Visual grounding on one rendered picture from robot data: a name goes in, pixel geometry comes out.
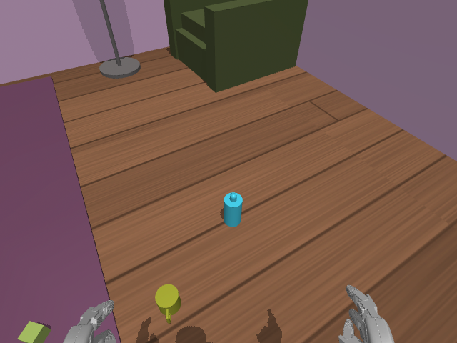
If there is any armchair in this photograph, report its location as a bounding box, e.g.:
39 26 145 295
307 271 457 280
164 0 308 92

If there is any left robot hand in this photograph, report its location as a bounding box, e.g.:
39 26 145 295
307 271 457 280
63 300 116 343

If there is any floor lamp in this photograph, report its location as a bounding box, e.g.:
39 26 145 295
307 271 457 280
99 0 141 79

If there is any right robot hand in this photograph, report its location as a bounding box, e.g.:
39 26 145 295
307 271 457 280
338 285 395 343

